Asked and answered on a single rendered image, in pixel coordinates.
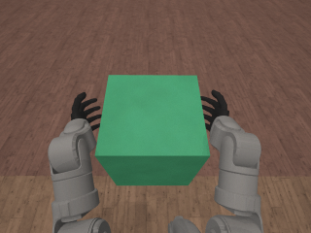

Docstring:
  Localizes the right robot thigh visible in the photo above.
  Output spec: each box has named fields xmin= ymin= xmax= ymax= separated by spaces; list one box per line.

xmin=167 ymin=218 xmax=201 ymax=233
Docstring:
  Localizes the robot right upper arm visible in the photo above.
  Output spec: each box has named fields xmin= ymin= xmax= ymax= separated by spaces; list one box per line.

xmin=205 ymin=215 xmax=261 ymax=233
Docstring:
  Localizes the carton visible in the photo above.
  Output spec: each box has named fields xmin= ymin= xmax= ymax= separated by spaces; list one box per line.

xmin=94 ymin=75 xmax=211 ymax=185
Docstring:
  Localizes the right robot hand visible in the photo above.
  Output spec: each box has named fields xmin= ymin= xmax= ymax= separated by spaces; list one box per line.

xmin=200 ymin=89 xmax=229 ymax=132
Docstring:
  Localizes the robot right shin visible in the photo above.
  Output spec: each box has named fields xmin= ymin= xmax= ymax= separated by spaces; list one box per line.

xmin=174 ymin=216 xmax=184 ymax=220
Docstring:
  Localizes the left robot hand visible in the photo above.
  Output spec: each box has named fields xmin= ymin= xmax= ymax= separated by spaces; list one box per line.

xmin=70 ymin=92 xmax=102 ymax=131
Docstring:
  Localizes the robot right forearm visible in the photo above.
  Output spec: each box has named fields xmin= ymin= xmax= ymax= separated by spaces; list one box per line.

xmin=209 ymin=116 xmax=264 ymax=233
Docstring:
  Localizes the robot left upper arm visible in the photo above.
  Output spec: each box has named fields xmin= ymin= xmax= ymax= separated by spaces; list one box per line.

xmin=57 ymin=217 xmax=112 ymax=233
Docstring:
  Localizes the robot left forearm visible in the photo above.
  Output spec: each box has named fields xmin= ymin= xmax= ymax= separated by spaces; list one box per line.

xmin=48 ymin=118 xmax=100 ymax=233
